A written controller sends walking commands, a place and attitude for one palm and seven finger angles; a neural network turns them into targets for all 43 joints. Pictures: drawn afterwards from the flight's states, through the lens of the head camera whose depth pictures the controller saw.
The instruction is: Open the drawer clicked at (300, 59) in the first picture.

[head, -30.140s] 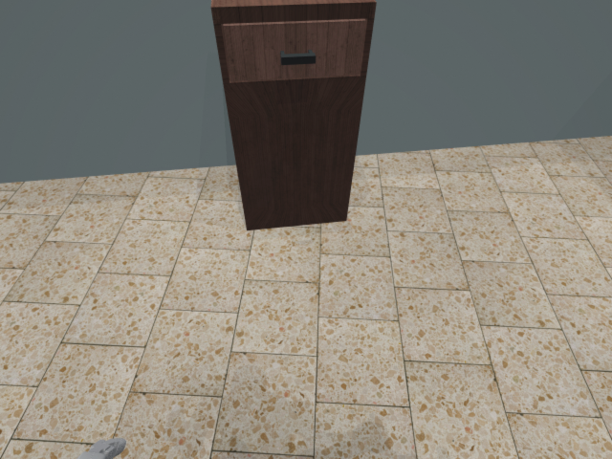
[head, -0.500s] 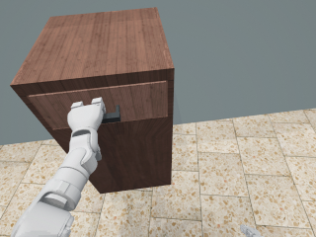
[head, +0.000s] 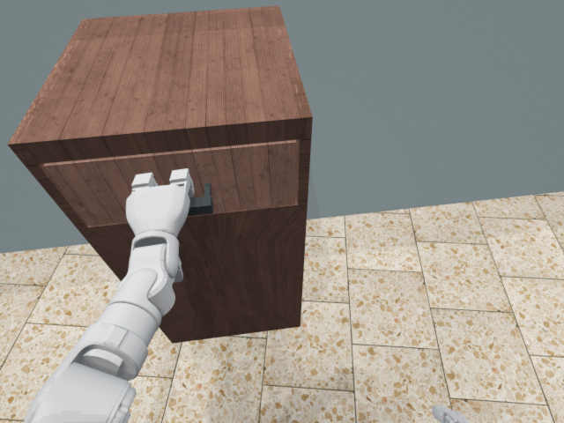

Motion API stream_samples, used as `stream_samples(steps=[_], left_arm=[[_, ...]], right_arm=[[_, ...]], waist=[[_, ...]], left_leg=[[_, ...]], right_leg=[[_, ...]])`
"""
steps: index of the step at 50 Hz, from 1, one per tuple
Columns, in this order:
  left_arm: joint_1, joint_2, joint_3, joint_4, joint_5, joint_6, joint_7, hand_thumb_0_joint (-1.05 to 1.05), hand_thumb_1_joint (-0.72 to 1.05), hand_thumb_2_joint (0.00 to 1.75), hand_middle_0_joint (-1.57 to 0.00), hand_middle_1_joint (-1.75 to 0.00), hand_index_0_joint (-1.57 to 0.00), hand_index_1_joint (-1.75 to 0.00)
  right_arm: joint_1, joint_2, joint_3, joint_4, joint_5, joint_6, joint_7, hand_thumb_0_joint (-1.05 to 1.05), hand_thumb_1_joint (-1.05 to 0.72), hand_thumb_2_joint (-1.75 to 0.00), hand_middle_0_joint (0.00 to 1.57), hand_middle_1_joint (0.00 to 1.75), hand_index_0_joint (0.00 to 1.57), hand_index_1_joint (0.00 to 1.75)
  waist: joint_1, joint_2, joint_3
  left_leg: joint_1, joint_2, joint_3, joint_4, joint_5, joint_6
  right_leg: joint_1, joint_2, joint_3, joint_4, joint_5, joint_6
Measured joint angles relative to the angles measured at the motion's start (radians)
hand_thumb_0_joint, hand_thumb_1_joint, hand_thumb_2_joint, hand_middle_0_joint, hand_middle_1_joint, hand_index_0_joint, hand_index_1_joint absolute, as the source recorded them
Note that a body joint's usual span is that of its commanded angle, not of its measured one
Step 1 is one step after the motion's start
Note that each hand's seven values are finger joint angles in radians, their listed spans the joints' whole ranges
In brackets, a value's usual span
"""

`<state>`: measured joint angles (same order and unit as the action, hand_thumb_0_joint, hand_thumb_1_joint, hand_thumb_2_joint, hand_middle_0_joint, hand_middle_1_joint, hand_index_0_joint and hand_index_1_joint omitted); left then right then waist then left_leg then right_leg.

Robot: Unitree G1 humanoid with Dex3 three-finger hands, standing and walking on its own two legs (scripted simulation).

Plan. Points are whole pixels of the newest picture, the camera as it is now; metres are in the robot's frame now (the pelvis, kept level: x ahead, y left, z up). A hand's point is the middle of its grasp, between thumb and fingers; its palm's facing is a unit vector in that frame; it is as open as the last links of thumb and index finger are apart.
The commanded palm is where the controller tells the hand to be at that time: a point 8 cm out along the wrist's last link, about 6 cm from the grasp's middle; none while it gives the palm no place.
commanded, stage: lower the fingers behind the handle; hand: left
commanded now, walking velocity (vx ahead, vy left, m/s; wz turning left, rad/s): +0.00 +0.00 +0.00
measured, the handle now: (183, 199) +0.47 +0.20 +0.02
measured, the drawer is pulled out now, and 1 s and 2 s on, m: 0.00 0.00 0.00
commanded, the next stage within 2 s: lift the fingers back up to retry in 0.62 s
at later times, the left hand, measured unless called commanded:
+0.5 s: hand (170, 230) +0.40 +0.20 +0.02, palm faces +0.05 +0.00 -1.00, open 14.2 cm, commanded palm +0.37 +0.20 +0.06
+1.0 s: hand (166, 227) +0.40 +0.21 +0.03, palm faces +0.01 -0.06 -1.00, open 14.0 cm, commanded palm +0.37 +0.21 +0.10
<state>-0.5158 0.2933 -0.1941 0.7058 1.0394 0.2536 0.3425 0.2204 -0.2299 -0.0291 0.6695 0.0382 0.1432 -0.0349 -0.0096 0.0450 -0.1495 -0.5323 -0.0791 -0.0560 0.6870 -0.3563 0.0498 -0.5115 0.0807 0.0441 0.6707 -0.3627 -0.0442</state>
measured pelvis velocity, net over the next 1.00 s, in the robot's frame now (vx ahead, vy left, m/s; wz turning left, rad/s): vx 0.00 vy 0.00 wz -0.01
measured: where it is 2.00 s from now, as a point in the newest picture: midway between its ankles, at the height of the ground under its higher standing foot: outside the picture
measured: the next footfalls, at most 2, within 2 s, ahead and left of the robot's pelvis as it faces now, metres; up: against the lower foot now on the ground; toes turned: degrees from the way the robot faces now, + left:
none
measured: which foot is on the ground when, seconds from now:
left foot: down 0.00-1.00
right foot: down 0.00-1.00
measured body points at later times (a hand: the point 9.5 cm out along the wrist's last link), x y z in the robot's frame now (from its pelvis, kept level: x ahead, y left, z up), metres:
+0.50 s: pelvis +0.00 +0.00 -0.01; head +0.04 -0.01 +0.44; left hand +0.40 +0.20 +0.08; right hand +0.10 -0.26 -0.13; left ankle -0.02 +0.09 -0.72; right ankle -0.03 -0.10 -0.72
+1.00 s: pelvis +0.00 +0.00 +0.00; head +0.04 -0.01 +0.45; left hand +0.40 +0.21 +0.09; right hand +0.11 -0.26 -0.12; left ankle -0.02 +0.09 -0.72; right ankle -0.03 -0.10 -0.72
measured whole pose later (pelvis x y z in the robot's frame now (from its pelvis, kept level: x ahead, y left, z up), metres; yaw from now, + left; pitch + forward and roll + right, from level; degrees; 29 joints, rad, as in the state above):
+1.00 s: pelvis +0.00 +0.00 +0.00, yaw -1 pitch +12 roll -1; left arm -0.47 0.33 -0.16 0.66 1.01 0.19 0.29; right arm 0.26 -0.24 -0.04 0.64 0.04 0.13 -0.05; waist -0.02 0.05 -0.15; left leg -0.53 -0.07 -0.04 0.69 -0.36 0.06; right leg -0.51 0.09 0.06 0.67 -0.36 -0.04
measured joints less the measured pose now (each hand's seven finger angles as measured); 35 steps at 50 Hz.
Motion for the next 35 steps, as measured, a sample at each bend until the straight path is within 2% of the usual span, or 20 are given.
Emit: stream_samples(steps=[3,7,16,25,29,35], left_arm=[[-0.007,0.007,0.003,0.014,-0.002,0.008,-0.022,0.00,-0.49,0.30,-0.27,-1.22,-0.31,-1.22],[0.004,0.015,0.011,0.009,-0.005,-0.011,-0.037,0.00,-0.49,0.30,-0.26,-1.22,-0.29,-1.21],[0.025,0.025,0.022,-0.020,0.008,-0.061,-0.013,0.00,-0.49,0.30,-0.22,-1.20,-0.24,-1.19],[0.004,0.011,-0.003,0.004,0.017,-0.021,0.022,0.00,-0.49,0.30,-0.22,-1.23,-0.25,-1.19],[-0.013,0.008,-0.009,0.024,0.005,-0.005,0.012,0.00,-0.49,0.30,-0.22,-1.25,-0.28,-1.19],[-0.014,0.013,0.007,0.031,-0.003,-0.018,-0.012,0.00,-0.49,0.30,-0.21,-1.27,-0.30,-1.19]], right_arm=[[0.004,0.003,0.006,-0.013,0.000,0.008,-0.003,0.01,-0.90,-0.90,0.20,0.30,0.20,0.30],[0.021,-0.002,0.006,-0.026,-0.001,0.011,-0.005,0.01,-0.90,-0.90,0.20,0.30,0.20,0.30],[0.045,-0.017,-0.008,-0.030,-0.002,0.005,0.000,0.01,-0.90,-0.90,0.20,0.30,0.20,0.30],[0.042,-0.014,-0.012,-0.016,0.001,0.002,0.005,0.01,-0.91,-0.90,0.20,0.30,0.20,0.30],[0.039,-0.007,-0.004,-0.015,0.002,0.006,0.002,0.01,-0.91,-0.90,0.20,0.30,0.20,0.30],[0.038,0.001,0.008,-0.022,0.001,0.010,-0.004,0.01,-0.90,-0.90,0.20,0.30,0.20,0.30]], waist=[[-0.006,-0.002,-0.003],[-0.006,-0.002,-0.011],[0.000,-0.007,-0.015],[-0.001,0.001,-0.015],[-0.002,0.003,-0.014],[-0.006,-0.001,-0.016]], left_leg=[[0.002,0.002,0.004,-0.004,0.002,-0.001],[-0.001,0.005,0.007,0.000,-0.001,-0.001],[-0.037,0.006,0.007,0.033,-0.014,0.000],[-0.055,0.003,0.005,0.049,-0.019,0.002],[-0.050,0.003,0.005,0.043,-0.015,0.003],[-0.038,0.005,0.010,0.033,-0.012,0.003]], right_leg=[[0.000,0.002,0.005,-0.003,0.003,0.000],[-0.003,0.004,0.007,0.000,0.002,-0.001],[-0.037,0.007,0.003,0.029,-0.009,-0.001],[-0.052,0.005,-0.001,0.041,-0.014,0.002],[-0.048,0.004,0.000,0.037,-0.011,0.003],[-0.038,0.005,0.005,0.029,-0.007,0.003]])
